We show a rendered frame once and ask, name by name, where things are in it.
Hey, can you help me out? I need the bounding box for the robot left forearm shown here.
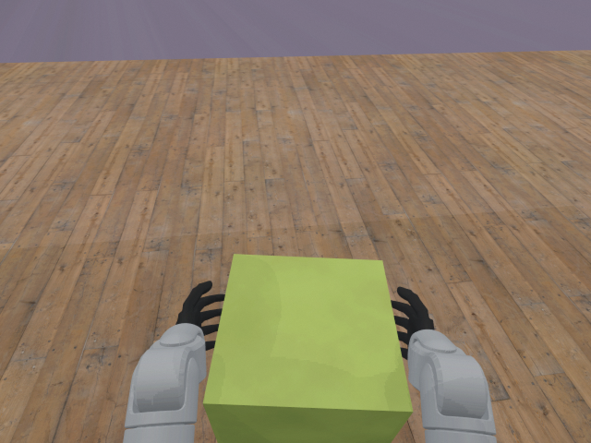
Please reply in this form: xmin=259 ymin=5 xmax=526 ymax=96
xmin=123 ymin=323 xmax=207 ymax=443

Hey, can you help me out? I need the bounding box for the robot right forearm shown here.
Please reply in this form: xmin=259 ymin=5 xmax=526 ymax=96
xmin=407 ymin=329 xmax=497 ymax=443

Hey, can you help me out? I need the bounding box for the carton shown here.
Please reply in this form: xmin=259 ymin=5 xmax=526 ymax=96
xmin=203 ymin=254 xmax=413 ymax=443

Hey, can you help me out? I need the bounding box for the left robot hand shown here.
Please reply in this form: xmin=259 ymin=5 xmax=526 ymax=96
xmin=176 ymin=281 xmax=225 ymax=351

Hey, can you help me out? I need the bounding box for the right robot hand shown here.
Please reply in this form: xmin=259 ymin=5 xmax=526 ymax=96
xmin=391 ymin=287 xmax=434 ymax=360

